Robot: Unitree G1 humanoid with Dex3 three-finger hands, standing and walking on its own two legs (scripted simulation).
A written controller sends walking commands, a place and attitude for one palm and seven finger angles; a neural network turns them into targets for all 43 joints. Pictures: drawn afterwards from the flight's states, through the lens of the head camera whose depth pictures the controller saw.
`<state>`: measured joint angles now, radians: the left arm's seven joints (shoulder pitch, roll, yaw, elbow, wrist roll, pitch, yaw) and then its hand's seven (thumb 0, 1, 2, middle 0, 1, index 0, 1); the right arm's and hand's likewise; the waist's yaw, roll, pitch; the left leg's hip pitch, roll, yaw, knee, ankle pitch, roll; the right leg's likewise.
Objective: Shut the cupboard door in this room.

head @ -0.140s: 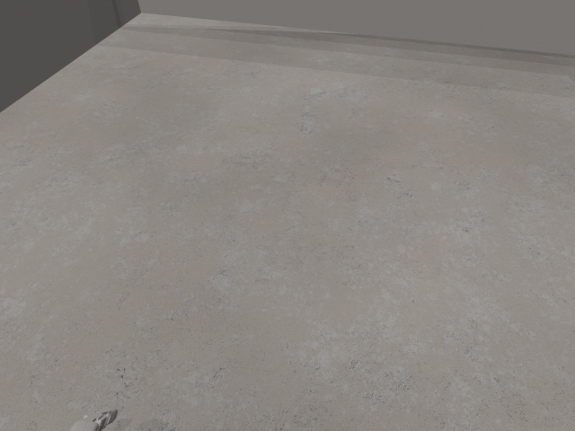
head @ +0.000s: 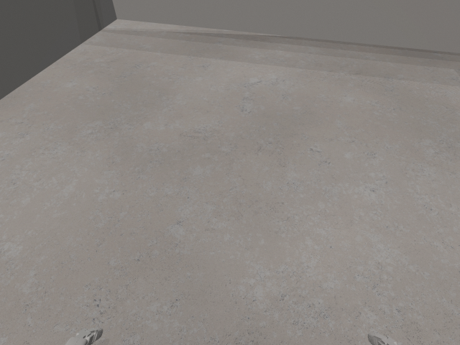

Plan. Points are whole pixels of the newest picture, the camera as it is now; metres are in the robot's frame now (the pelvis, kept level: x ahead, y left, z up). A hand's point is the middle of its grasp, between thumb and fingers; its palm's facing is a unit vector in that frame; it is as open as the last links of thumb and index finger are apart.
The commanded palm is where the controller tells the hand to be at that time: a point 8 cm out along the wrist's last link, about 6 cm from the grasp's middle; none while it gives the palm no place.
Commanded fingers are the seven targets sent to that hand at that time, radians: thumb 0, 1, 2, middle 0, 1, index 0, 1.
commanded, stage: stand and wait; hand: left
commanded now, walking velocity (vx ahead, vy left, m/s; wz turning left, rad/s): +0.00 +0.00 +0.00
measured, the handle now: out of the picture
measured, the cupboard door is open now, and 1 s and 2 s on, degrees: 92 92 92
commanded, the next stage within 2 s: turn or walk to find it in 0.76 s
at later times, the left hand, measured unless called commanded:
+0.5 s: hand out of the picture +0.04 +0.24 -0.15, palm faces -0.02 -0.94 -0.34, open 7.4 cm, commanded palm none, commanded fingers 0.00 0.90 0.90 -0.20 -0.30 -0.20 -0.30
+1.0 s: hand out of the picture +0.03 +0.22 -0.16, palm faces +0.03 -0.95 -0.32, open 7.4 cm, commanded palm none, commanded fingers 0.00 0.90 0.90 -0.20 -0.30 -0.20 -0.30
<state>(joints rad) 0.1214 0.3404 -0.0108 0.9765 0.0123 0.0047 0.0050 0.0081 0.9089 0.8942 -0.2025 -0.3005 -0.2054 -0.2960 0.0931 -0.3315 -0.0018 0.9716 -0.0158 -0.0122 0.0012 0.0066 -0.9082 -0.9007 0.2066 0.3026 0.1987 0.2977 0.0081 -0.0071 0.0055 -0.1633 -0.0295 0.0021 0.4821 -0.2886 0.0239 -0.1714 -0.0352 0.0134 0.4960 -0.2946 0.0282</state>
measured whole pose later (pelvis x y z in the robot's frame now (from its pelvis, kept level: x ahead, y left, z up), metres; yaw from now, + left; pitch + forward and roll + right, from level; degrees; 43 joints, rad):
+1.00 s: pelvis -0.04 -0.01 +0.00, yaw +3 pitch -1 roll +0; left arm 0.15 0.30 0.00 1.04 0.02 0.02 0.02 0.01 0.91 0.89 -0.20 -0.30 -0.20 -0.30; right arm 0.17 -0.31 -0.01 1.07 -0.01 0.03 0.01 0.00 -0.91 -0.90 0.20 0.30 0.20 0.30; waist -0.01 0.00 0.04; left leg -0.25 -0.02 -0.05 0.49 -0.22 0.00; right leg -0.23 -0.02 -0.04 0.48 -0.23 0.01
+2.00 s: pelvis -0.10 -0.01 -0.01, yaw +28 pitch +0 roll +1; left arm 0.29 0.25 0.05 0.97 0.02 0.05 0.03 0.01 0.91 0.89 -0.20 -0.30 -0.21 -0.30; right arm 0.15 -0.21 -0.05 0.95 -0.01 0.03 0.02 0.01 -0.91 -0.90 0.20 0.30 0.19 0.30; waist 0.04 -0.08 0.09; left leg -0.27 -0.01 0.06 0.61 -0.33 0.03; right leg -0.34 -0.13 -0.11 0.87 -0.52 0.06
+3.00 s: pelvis -0.17 -0.03 +0.00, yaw +52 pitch -1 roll -2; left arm 0.27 0.26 0.08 1.00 0.02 0.08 0.03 0.01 0.91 0.89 -0.20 -0.30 -0.20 -0.30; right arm 0.16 -0.18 -0.05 0.96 -0.02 0.02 0.00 0.00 -0.91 -0.90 0.20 0.30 0.20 0.30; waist 0.03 -0.06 0.06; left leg -0.24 0.00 0.06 0.56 -0.30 0.06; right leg -0.42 -0.11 -0.09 1.03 -0.46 0.07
